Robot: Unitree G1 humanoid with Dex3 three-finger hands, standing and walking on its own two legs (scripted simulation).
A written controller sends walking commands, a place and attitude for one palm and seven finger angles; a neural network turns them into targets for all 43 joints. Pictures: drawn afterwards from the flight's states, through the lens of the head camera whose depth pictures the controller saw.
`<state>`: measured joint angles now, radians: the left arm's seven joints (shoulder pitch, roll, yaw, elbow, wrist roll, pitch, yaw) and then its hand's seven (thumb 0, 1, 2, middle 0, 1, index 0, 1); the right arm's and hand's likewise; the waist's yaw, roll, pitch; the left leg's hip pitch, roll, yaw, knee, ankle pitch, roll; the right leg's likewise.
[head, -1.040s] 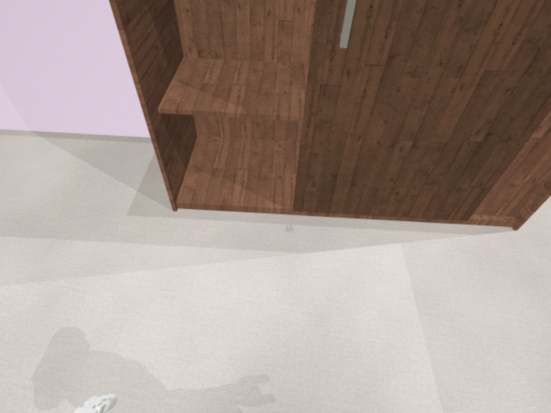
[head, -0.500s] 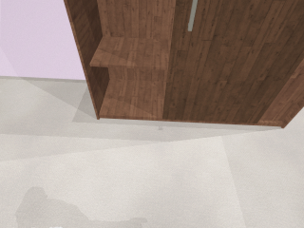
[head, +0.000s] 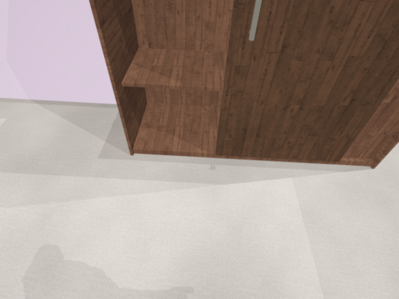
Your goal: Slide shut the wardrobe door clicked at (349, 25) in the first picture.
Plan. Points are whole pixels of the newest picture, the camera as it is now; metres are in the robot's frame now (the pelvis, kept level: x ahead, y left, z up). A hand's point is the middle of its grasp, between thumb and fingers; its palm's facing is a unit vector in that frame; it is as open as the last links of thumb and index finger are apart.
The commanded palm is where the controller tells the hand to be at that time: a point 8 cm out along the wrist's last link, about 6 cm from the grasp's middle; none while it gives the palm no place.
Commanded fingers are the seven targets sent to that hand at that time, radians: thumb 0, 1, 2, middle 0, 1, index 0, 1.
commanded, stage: look at it before walking up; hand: right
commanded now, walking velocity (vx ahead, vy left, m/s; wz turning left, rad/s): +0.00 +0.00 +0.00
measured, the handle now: (255, 14) +1.08 -0.14 +0.15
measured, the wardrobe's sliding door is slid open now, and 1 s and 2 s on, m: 0.56 0.56 0.56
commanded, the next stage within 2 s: walk to a spot facing it in 0.60 s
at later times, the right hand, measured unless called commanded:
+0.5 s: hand out of the picture +0.08 -0.25 -0.15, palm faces -0.04 +0.94 -0.34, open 7.4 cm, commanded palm none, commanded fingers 0.00 -0.90 -0.90 0.20 0.30 0.20 0.30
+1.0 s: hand out of the picture +0.04 -0.22 -0.19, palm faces +0.05 +0.98 -0.19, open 7.4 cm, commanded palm none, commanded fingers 0.00 -0.90 -0.90 0.20 0.30 0.20 0.30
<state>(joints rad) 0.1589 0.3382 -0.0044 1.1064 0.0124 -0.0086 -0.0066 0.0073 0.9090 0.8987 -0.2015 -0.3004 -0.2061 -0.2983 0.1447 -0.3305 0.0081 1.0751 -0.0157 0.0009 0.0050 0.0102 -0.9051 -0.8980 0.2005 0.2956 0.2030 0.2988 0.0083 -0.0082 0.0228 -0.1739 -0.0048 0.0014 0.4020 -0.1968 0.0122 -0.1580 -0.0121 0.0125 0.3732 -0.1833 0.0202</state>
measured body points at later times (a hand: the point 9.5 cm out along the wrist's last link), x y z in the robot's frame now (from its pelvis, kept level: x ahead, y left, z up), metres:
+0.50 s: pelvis +0.01 -0.01 +0.00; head +0.01 +0.00 +0.45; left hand +0.09 +0.29 -0.13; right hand +0.09 -0.30 -0.13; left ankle +0.01 +0.11 -0.74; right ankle +0.01 -0.13 -0.74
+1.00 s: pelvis +0.05 -0.03 -0.01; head +0.04 -0.04 +0.44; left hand +0.06 +0.23 -0.16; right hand +0.04 -0.28 -0.17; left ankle +0.02 +0.11 -0.74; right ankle +0.03 -0.13 -0.75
